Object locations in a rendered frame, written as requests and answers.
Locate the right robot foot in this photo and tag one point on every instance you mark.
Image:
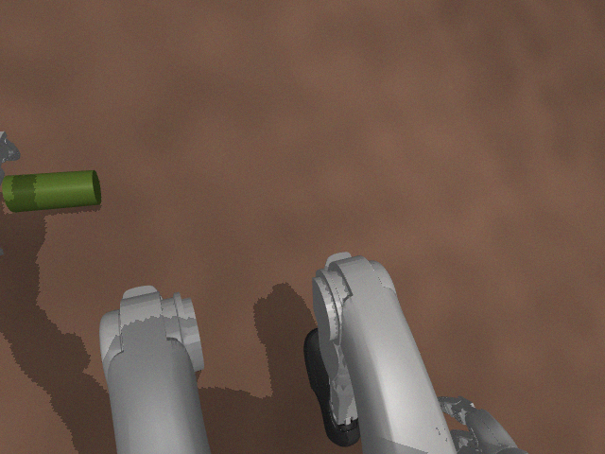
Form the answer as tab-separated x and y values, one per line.
319	381

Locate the left robot hand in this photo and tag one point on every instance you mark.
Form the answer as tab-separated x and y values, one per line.
8	152

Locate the right robot hand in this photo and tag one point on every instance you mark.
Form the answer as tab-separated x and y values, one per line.
485	435

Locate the can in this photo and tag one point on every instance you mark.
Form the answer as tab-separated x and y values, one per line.
31	192

